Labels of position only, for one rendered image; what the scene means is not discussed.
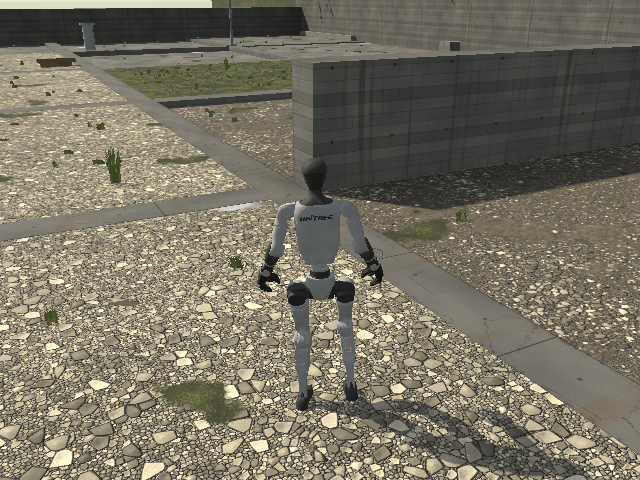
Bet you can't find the robot left upper arm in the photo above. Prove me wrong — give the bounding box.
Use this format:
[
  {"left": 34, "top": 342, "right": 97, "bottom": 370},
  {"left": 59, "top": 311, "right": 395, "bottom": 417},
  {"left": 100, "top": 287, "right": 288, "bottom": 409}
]
[{"left": 269, "top": 202, "right": 296, "bottom": 257}]

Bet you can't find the left robot hand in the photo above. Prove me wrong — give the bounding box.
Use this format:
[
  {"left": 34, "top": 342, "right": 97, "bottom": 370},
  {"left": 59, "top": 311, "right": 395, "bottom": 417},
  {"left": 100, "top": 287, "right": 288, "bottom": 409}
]
[{"left": 257, "top": 266, "right": 280, "bottom": 292}]

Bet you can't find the left robot forearm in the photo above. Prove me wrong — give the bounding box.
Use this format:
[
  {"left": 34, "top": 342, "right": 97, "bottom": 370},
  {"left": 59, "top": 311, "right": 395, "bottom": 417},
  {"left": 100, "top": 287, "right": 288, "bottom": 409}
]
[{"left": 260, "top": 242, "right": 279, "bottom": 277}]

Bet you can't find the right robot hand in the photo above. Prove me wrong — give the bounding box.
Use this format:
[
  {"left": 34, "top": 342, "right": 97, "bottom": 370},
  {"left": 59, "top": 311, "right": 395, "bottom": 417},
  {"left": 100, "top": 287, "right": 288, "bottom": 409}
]
[{"left": 361, "top": 264, "right": 384, "bottom": 286}]

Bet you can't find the right robot forearm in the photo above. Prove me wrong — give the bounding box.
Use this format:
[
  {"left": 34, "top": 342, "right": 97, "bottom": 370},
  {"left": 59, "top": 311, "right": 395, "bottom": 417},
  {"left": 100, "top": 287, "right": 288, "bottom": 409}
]
[{"left": 359, "top": 237, "right": 380, "bottom": 271}]

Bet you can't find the robot right thigh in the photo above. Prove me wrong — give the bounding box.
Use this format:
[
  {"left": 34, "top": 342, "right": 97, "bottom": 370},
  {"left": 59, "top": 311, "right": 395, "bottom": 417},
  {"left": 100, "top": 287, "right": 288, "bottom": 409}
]
[{"left": 334, "top": 277, "right": 355, "bottom": 337}]

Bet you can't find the robot right upper arm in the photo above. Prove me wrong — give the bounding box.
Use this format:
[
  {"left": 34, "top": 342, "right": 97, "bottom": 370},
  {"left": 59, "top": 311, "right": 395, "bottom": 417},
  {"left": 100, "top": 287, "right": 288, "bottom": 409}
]
[{"left": 337, "top": 200, "right": 369, "bottom": 254}]

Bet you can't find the robot left foot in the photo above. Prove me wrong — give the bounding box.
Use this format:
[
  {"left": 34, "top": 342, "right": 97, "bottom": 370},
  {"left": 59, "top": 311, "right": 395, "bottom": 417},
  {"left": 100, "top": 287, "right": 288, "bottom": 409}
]
[{"left": 296, "top": 385, "right": 313, "bottom": 411}]

